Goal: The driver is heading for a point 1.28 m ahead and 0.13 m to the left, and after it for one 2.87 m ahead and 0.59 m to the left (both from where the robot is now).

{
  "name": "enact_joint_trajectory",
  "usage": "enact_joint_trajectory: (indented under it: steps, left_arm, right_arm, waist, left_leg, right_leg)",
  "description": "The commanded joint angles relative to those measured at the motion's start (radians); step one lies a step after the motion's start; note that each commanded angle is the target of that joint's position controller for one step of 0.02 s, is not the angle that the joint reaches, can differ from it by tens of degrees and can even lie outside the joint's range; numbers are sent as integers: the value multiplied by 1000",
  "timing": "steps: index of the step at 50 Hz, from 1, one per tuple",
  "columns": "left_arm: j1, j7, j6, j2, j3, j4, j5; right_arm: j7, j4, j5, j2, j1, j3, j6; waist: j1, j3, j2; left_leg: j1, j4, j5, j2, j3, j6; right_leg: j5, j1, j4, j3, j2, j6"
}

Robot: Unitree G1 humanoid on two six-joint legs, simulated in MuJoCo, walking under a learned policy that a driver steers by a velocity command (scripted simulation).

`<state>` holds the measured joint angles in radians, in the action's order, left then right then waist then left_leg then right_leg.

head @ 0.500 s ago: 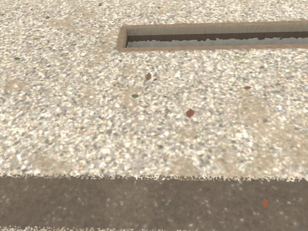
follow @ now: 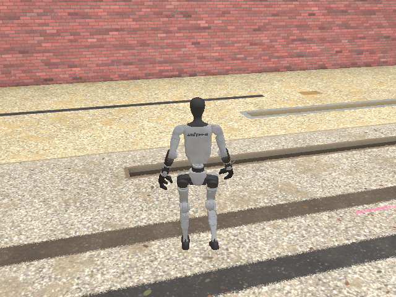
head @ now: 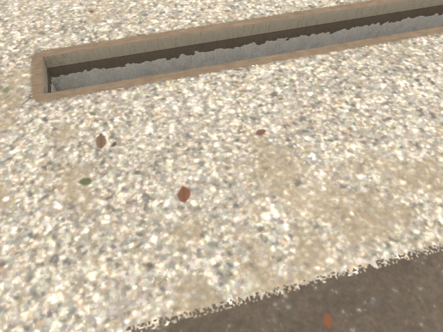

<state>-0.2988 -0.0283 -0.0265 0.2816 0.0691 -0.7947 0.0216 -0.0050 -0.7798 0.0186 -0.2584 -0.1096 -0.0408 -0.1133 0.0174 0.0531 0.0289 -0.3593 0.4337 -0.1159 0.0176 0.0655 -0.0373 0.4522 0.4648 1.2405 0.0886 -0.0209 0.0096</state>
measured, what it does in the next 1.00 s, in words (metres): walks ahead, turning left: right foot, then left foot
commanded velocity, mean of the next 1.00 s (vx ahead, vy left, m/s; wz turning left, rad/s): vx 0.18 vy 0.00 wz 0.16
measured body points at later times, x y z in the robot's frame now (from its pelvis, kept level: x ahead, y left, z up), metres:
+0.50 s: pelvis +0.10 -0.04 +0.00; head +0.13 -0.05 +0.45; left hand +0.28 +0.20 -0.09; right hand +0.19 -0.31 -0.13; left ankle +0.08 +0.10 -0.67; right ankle +0.14 -0.14 -0.74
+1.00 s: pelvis +0.19 +0.03 +0.01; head +0.20 +0.08 +0.46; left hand +0.31 +0.33 -0.09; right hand +0.25 -0.23 -0.09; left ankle +0.07 +0.08 -0.74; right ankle +0.38 -0.11 -0.67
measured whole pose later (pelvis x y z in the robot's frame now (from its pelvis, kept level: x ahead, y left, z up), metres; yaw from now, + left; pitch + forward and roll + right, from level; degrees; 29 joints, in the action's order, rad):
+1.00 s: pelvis +0.19 +0.03 +0.01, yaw +15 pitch +3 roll -3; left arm -0.08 0.01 -0.09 0.29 0.09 -0.76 0.01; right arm 0.01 -0.84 -0.01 -0.22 -0.44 -0.04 -0.06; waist -0.05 -0.01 0.04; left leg -0.02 0.25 -0.27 0.02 -0.07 -0.07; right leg -0.03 0.66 0.74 0.04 0.05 0.01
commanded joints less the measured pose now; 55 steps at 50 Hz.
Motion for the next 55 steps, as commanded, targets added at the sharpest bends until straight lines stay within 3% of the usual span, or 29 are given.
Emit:
enact_joint_trajectory:
  steps: [1, 4, 7, 11, 13, 14, 15, 16, 17, 18, 20, 23, 26, 28, 31, 33, 34, 35, 36, 37, 38, 39, 40, 41, 42, 46, 50, 55]
  left_arm:
    - [-89, -3, 15, 17, 12, 70, 3]
    - [-27, -1, 18, 4, 0, 120, -12]
    - [30, 15, 17, 17, -6, 140, -14]
    - [122, 26, 21, 49, -1, 182, -19]
    - [106, 30, 16, 53, 5, 182, -22]
    - [88, 25, 13, 68, 12, 173, -30]
    - [52, 12, 13, 122, 21, 179, -46]
    - [81, -1, 21, 126, 8, 203, -61]
    - [61, 5, 17, 71, -3, 181, -63]
    - [83, 9, 9, 72, 0, 177, -58]
    - [129, 3, 1, 123, 17, 175, -44]
    - [179, -9, -2, 117, 22, 165, -38]
    - [191, -23, 6, 86, 19, 145, -39]
    - [194, -31, 12, 94, 25, 133, -38]
    - [174, -26, 13, 139, 43, 115, -19]
    - [197, -17, 6, 157, 49, 108, 1]
    - [219, -13, 5, 151, 47, 106, 11]
    - [225, -9, 3, 118, 41, 100, 10]
    - [243, 0, 1, 61, 28, 105, -2]
    - [281, 13, -7, -8, 9, 152, -17]
    - [363, 20, -37, 42, 18, 190, 5]
    - [353, 27, -57, 99, 31, 186, 27]
    - [312, 27, -69, 132, 42, 159, 12]
    - [295, 20, -75, 131, 46, 135, -16]
    - [290, 18, -79, 125, 48, 127, -31]
    - [303, 34, -81, 59, 32, 114, -23]
    - [401, 56, -83, 27, 13, 141, -9]
    - [487, 88, -95, 27, -5, 171, 5]
  right_arm:
    - [-3, 19, 9, -95, -24, -21, -9]
    - [6, -3, -4, -148, -25, -39, -1]
    - [12, -7, -20, -165, 0, -41, 21]
    - [5, -41, -36, -188, -46, -42, 44]
    - [6, -49, -51, -183, -38, -38, 54]
    - [4, -66, -48, -134, -82, -20, 54]
    - [-4, -64, -15, -61, -116, 9, 46]
    - [-16, -70, 12, -6, -190, 31, 42]
    - [-10, -67, -13, -45, -153, 23, 56]
    - [-3, -52, -33, -110, -93, 5, 69]
    - [17, -61, -34, -163, -84, -26, 104]
    - [33, -65, -38, -129, -132, -37, 135]
    - [38, -34, -37, -86, -96, -35, 149]
    - [29, -6, -35, -67, -64, -28, 152]
    - [4, 21, -40, -89, -61, -32, 148]
    - [-12, 14, -38, -103, -107, -41, 142]
    - [-17, -14, -37, -101, -171, -46, 139]
    - [-15, -60, -36, -105, -261, -54, 136]
    - [-8, -96, -41, -133, -355, -68, 129]
    - [1, -68, -33, -254, -382, -88, 113]
    - [-12, -24, -5, -255, -346, -81, 77]
    - [-8, -1, -4, -217, -264, -70, 52]
    - [-4, 12, -20, -175, -225, -57, 40]
    - [1, 17, -32, -158, -209, -50, 40]
    - [7, 19, -35, -146, -217, -45, 42]
    - [22, -5, -29, -119, -324, -37, 40]
    - [30, -21, -27, -126, -377, -38, 42]
    - [28, -41, -29, -142, -405, -42, 45]
  waist:
    - [16, -107, -121]
    - [16, -140, -105]
    - [6, -169, -109]
    - [-26, -146, -126]
    - [-3, -140, -128]
    - [-4, -148, -101]
    - [-15, -220, 13]
    - [-68, -244, 174]
    - [-20, -260, 192]
    - [-6, -203, 152]
    - [-13, -159, 115]
    - [-47, -141, 83]
    - [-33, -132, 92]
    - [-18, -140, 102]
    - [-3, -163, 126]
    - [-38, -138, 123]
    - [-72, -126, 103]
    - [-99, -118, 63]
    - [-123, -92, -70]
    - [-112, -36, -313]
    - [-133, -13, -250]
    - [-88, 45, -208]
    - [-56, 56, -171]
    - [-46, 35, -137]
    - [-41, 19, -128]
    - [-59, -33, -128]
    - [-102, 5, -157]
    - [-133, 78, -153]
  left_leg:
    - [136, -176, 537, -268, -175, -205]
    - [159, -192, 613, -297, -128, -239]
    - [145, -193, 532, -271, -57, -217]
    - [198, -136, 374, -284, -76, -186]
    - [189, -57, 256, -261, -78, -142]
    - [149, -3, 169, -214, -77, -93]
    - [62, 117, -20, -141, -23, -16]
    - [-70, 233, -420, -70, -5, 49]
    - [-91, 302, -506, -80, -68, 75]
    - [-120, 376, -496, -82, -82, 84]
    - [-159, 541, -465, -76, -105, 97]
    - [-138, 659, -387, -59, -92, 114]
    - [-149, 589, -328, -69, -73, 117]
    - [-118, 494, -309, -77, -55, 107]
    - [-42, 371, -296, -71, -7, 58]
    - [51, 246, -263, -57, 25, 4]
    - [140, 150, -215, -34, 57, -24]
    - [245, 92, -225, 2, 73, -51]
    - [354, -9, -332, -75, -84, -106]
    - [425, -147, -488, -348, -591, -243]
    - [355, -305, -626, -411, -822, -337]
    - [348, -327, -604, -393, -750, -302]
    - [348, -300, -485, -350, -641, -250]
    - [344, -284, -367, -306, -551, -210]
    - [339, -285, -262, -270, -481, -187]
    - [397, -259, 106, -200, -307, -146]
    - [357, -272, 134, -182, -250, -124]
    - [417, -270, 153, -238, -227, -143]
  right_leg:
    - [-53, 73, -60, -7, 82, 17]
    - [-145, 70, -239, -11, 90, 20]
    - [-282, -31, -412, -46, 81, 13]
    - [-274, -69, -577, -71, 57, -9]
    - [-352, -163, -747, -105, 28, -44]
    - [-448, -271, -847, -77, 39, -69]
    - [-760, -442, -850, 88, 201, -113]
    - [-992, -525, -806, 227, 366, -230]
    - [-805, -456, -854, 257, 386, -306]
    - [-690, -415, -882, 231, 346, -290]
    - [-662, -345, -902, 171, 336, -266]
    - [-660, -257, -927, 64, 317, -261]
    - [-572, -266, -935, -4, 306, -257]
    - [-542, -278, -929, -29, 315, -258]
    - [-173, -263, -983, -9, 340, -239]
    - [13, -210, -994, -13, 340, -205]
    - [76, -159, -965, -46, 321, -176]
    - [120, -90, -878, -101, 278, -137]
    - [133, 57, -624, -204, 209, -71]
    - [192, 386, -230, -249, 67, 11]
    - [151, 483, -139, -46, 31, -15]
    - [13, 524, -131, -8, 73, -34]
    - [-107, 509, -159, -12, 95, -39]
    - [-186, 464, -201, -14, 106, -32]
    - [-253, 416, -250, -19, 106, -21]
    - [-449, 346, -409, -61, 68, 3]
    - [-555, 265, -591, -90, 49, 6]
    - [-526, 270, -707, -129, 50, -34]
